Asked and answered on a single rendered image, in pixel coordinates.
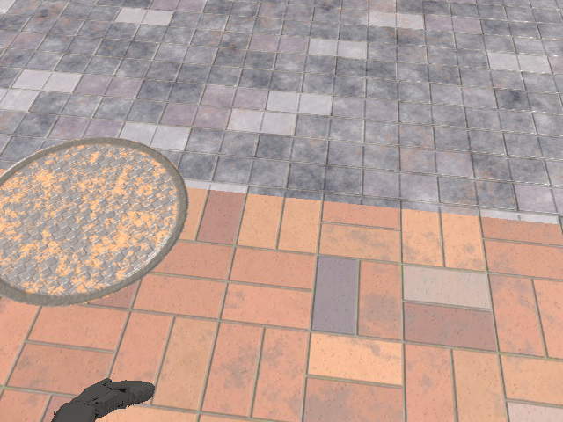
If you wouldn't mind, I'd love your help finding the left robot hand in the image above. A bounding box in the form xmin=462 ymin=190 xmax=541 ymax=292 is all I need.
xmin=51 ymin=378 xmax=155 ymax=422

